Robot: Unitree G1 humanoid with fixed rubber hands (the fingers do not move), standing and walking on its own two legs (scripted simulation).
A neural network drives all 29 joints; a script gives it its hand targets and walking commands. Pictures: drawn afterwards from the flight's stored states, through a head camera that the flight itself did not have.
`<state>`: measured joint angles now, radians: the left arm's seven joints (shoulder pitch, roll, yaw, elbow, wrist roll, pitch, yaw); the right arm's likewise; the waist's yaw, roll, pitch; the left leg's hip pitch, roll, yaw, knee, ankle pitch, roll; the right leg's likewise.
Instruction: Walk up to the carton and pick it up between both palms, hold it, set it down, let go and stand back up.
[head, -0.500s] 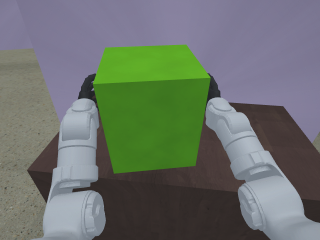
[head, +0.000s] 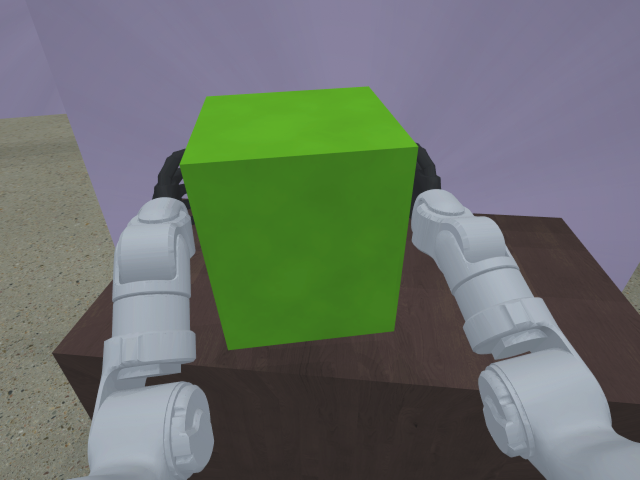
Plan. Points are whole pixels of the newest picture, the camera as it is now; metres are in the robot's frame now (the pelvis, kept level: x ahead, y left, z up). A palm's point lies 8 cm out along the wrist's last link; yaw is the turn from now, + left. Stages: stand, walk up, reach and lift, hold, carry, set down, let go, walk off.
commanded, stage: hold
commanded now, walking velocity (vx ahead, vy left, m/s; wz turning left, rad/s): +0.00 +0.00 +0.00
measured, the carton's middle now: (300, 214) +0.39 +0.00 +0.22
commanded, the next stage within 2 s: none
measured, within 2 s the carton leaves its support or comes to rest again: neither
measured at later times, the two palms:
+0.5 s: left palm (155, 194) +0.36 +0.16 +0.28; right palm (422, 175) +0.36 -0.14 +0.28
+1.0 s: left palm (155, 190) +0.36 +0.16 +0.28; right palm (420, 173) +0.36 -0.14 +0.28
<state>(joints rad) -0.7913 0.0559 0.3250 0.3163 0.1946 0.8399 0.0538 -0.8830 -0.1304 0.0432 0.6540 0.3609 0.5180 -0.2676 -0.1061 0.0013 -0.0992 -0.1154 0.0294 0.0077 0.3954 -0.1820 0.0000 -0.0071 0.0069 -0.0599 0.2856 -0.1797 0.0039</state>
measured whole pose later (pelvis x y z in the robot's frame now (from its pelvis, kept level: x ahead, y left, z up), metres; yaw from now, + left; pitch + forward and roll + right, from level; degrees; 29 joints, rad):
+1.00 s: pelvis +0.00 -0.01 +0.00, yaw +1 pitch -4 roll -2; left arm -0.92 0.10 0.35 0.46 0.17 0.88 0.05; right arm -1.02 -0.15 0.04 0.77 0.40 0.60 -0.29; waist -0.08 0.01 -0.17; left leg -0.16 0.03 -0.03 0.41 -0.18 -0.01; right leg -0.04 0.02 -0.06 0.28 -0.17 0.00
